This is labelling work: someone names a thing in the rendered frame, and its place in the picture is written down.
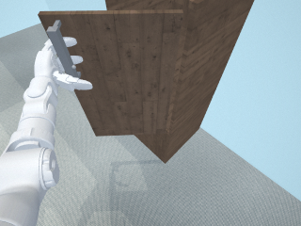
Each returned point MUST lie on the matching left robot forearm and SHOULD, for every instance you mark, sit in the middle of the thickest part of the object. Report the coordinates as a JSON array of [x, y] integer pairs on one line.
[[37, 122]]

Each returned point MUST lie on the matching robot left upper arm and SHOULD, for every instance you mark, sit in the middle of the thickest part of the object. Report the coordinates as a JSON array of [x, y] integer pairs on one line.
[[25, 177]]

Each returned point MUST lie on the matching left robot hand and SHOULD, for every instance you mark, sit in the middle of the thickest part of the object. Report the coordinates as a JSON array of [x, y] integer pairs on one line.
[[46, 65]]

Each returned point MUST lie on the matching handle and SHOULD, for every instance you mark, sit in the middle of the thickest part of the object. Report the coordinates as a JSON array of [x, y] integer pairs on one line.
[[61, 49]]

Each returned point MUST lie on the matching cupboard door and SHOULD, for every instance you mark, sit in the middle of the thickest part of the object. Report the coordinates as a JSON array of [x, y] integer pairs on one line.
[[129, 57]]

